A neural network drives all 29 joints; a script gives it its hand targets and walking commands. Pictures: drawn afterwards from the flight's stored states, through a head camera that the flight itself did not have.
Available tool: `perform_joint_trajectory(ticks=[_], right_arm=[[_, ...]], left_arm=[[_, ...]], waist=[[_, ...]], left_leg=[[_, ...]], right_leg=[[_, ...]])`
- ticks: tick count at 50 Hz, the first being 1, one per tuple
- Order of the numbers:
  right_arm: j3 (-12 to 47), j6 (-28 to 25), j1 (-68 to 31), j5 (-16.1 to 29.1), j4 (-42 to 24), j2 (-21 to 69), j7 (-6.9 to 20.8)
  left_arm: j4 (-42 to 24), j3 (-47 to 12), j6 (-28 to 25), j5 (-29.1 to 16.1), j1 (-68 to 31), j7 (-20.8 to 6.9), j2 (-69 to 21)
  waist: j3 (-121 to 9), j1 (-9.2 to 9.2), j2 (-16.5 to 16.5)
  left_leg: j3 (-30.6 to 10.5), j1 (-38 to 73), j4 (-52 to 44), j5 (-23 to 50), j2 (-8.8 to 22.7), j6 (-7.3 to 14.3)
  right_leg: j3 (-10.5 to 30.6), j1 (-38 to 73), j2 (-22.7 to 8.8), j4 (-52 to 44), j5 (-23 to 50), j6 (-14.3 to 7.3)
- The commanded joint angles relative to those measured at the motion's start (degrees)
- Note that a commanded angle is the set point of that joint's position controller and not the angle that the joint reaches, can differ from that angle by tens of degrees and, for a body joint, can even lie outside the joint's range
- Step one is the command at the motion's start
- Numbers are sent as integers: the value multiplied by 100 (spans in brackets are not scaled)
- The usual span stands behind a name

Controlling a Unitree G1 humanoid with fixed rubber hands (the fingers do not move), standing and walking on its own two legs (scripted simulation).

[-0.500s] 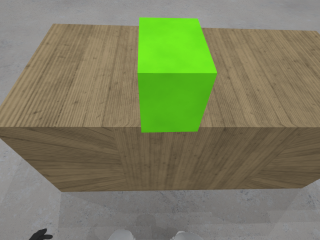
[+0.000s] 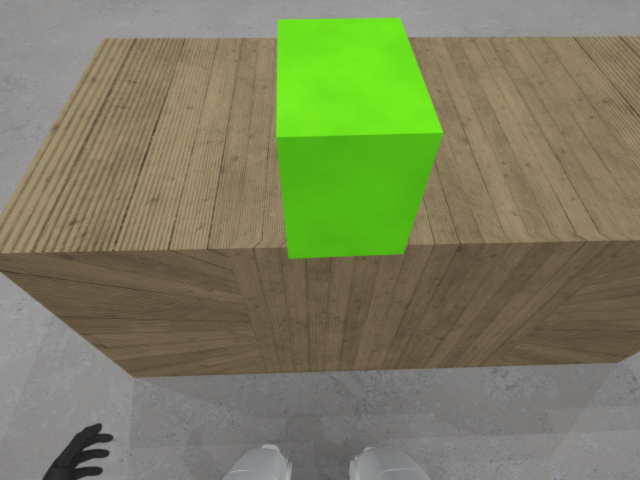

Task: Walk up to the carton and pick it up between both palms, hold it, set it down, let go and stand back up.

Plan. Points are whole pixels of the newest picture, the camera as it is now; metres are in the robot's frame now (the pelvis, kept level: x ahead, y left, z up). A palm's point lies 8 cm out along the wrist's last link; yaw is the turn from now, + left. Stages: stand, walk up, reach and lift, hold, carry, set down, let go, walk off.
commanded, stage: walk up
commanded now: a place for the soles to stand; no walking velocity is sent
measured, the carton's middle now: (342, 141) +0.59 -0.03 +0.06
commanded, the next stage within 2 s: none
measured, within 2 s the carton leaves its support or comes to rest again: neither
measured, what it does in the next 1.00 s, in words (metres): walks backwards: right foot, then left foot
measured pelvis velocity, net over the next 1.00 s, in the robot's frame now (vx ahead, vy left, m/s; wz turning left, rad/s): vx -0.14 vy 0.01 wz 0.04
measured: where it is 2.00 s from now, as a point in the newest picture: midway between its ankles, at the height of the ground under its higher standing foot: outside the picture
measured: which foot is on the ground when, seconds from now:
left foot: down 0.00-0.18, up 0.20-0.64, down 0.66-1.00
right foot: up 0.00-0.14, down 0.16-0.66, up 0.68-1.00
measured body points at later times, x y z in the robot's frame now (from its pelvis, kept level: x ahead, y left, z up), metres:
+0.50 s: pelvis -0.14 -0.02 +0.01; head -0.10 -0.06 +0.45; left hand -0.02 +0.31 -0.06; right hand -0.06 -0.34 -0.14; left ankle -0.13 +0.15 -0.66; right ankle -0.06 -0.10 -0.70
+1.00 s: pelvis -0.14 +0.01 +0.02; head -0.13 +0.04 +0.46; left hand -0.06 +0.34 -0.11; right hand -0.12 -0.33 -0.08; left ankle -0.19 +0.14 -0.70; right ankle -0.10 -0.10 -0.66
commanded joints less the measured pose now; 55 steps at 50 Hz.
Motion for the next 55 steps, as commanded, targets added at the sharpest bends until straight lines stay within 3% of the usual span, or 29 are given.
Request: perform_joint_trajectory(ticks=[1,2,5,7,9,10,11,13,14,16,17,19,20,24,28,31,32,33,34,35,37,38,41,46,50,51,53,54,55], right_arm=[[-617,59,-226,-179,-464,-1479,-83],[-589,81,-124,-175,-445,-1556,-59],[-644,131,-93,-38,-551,-1616,-56],[-660,185,-209,-18,-746,-1511,-30],[-410,223,-403,99,-913,-953,50],[-543,287,-345,-1,-689,-1052,-61],[-529,329,-240,-54,-574,-1248,-105],[-570,325,-423,-26,-388,-1412,-47],[-519,341,-258,34,-305,-1227,30],[-508,354,107,-11,-61,-1137,128],[-602,325,113,-113,-12,-1171,155],[-568,271,-13,-42,65,-1253,154],[-530,262,-110,-55,165,-1218,158],[-561,183,163,-165,569,-1529,142],[-619,111,335,-127,807,-1381,240],[-679,-10,1302,-123,1150,-1154,278],[-789,-9,1552,-129,1251,-1376,260],[-821,-17,1970,-207,1334,-1554,260],[-844,-16,1364,-327,1199,-1969,200],[-827,-69,409,-240,832,-2245,121],[-737,-226,-146,-200,757,-2035,72],[-769,-234,-409,-227,709,-1895,66],[-719,-281,-312,-139,600,-1686,172],[-746,-242,234,-89,501,-1704,228],[-700,-272,481,-98,246,-1710,133],[-765,-253,84,-145,190,-1835,164],[-694,-212,-466,-115,-12,-1831,148],[-555,-150,-376,-68,-7,-1370,139],[-386,-103,182,5,16,-826,140]], left_arm=[[-311,355,135,-68,47,-64,984],[-338,392,104,-167,196,-11,888],[-359,353,63,-80,225,11,961],[-312,381,-23,-78,779,45,786],[-227,502,-132,46,767,106,1469],[-175,545,-157,102,343,80,1629],[-243,655,-153,76,232,72,1716],[-241,517,-121,88,-28,139,1447],[-240,407,-134,127,-281,145,1338],[-166,487,-188,162,-340,91,1056],[-187,524,-221,171,-245,42,1141],[-138,520,-229,160,-82,30,1206],[-91,466,-224,188,109,37,1195],[-222,448,-156,114,-114,-66,1340],[-214,561,-37,212,95,-202,1559],[-198,461,28,131,-360,-257,1430],[-304,399,127,174,-566,-252,1361],[-454,314,150,163,-698,-209,820],[-529,211,150,135,-691,-201,569],[-542,326,127,204,-719,-183,1147],[-174,399,87,111,-490,-323,1318],[62,431,112,81,-112,-365,1388],[146,442,116,120,400,-458,1169],[-140,535,22,163,-16,-446,1359],[-411,361,-180,69,-737,-417,1055],[-411,304,-227,70,-475,-386,952],[13,445,-259,-10,742,-334,1006],[337,468,-315,-5,1431,-235,1041],[432,518,-349,51,1550,-160,1382]], waist=[[-593,41,1186],[-689,143,1626],[-1409,35,1042],[-2355,218,1338],[-2167,377,-426],[-2115,323,-729],[-1781,350,-410],[-765,277,186],[-368,103,-151],[-978,111,-868],[-1214,283,-1038],[-1207,437,-337],[-682,490,-290],[-1177,398,-1373],[-760,404,-1392],[-716,-271,-1453],[-465,-506,-1153],[-433,-731,998],[229,-433,1839],[909,-238,607],[1246,123,-63],[1164,272,-11],[278,326,648],[-211,-135,852],[-264,-266,768],[-524,-147,1290],[-1188,584,1134],[-1590,846,189],[-1951,681,-757]], left_leg=[[-2377,-126,-1606,3425,1678,1413],[-2315,247,-1480,4013,1675,1416],[-2387,1118,-944,5053,1582,1505],[-1803,1681,-188,4246,1183,921],[-708,-1182,990,1329,-88,242],[-270,-1590,1793,-1718,-270,104],[-532,-1578,2433,-1752,-193,71],[-639,-1508,2118,-1068,-34,146],[-774,-1569,1835,-693,-160,188],[-648,-1295,1736,-368,-173,84],[-601,-1053,1943,-389,-70,32],[-675,-1337,1796,-446,-11,-35],[-766,-1360,1760,-207,-72,-90],[-38,-717,1284,-734,186,-179],[737,-157,143,-1910,176,31],[996,1563,-1290,-754,158,279],[835,2135,-1662,-779,89,273],[-1177,2237,-2877,-2695,812,644],[-3811,1052,-4077,-4560,2132,844],[-4188,313,-4525,-4695,2486,960],[-3677,39,-4353,-3835,2237,783],[-2790,-79,-4042,-2896,1837,516],[-1873,362,-3759,-2147,1608,807],[-2031,2452,-2964,-1835,1771,1111],[-1503,2598,-2088,1190,2002,1341],[-1178,2511,-1844,1750,1878,1254],[-320,1758,-694,3753,1563,895],[72,1331,942,3340,958,536],[77,212,1554,1672,560,277]], right_leg=[[663,-36,-130,-299,-16,-110],[687,-191,-288,-456,71,-82],[612,-169,-89,-931,135,-128],[960,345,-493,-2903,1539,-10],[1852,2313,-1611,-2978,4841,-169],[2738,2034,-2671,-3244,4961,-984],[3244,1381,-2980,-3526,4129,-1043],[2498,615,-2318,-3826,2906,-225],[1866,493,-1851,-3866,2980,271],[1538,1163,-1457,-3709,1899,157],[1711,1242,-1683,-3779,865,-389],[2163,1391,-1856,-4078,-262,-496],[2096,1233,-1773,-4355,-426,-144],[1776,1012,-1754,-4507,-1314,-676],[1852,539,-1804,-4472,-1194,-1124],[1350,-708,-1507,-3984,-1453,-790],[968,-1300,-1137,-3168,-1766,-553],[389,-2246,-406,-1171,-1526,-264],[406,-3138,244,351,-365,4],[1228,-2972,-68,289,390,26],[1399,-2484,-364,398,1129,80],[1263,-1826,-263,432,1238,161],[1034,-1314,-141,461,1529,108],[1057,-2200,-204,-242,1232,122],[736,-2073,-654,-1554,664,40],[498,-1376,-611,-2074,556,0],[394,616,-508,-3104,1618,-174],[371,1665,-376,-3839,2596,-39],[1200,2767,-967,-3442,3221,-134]])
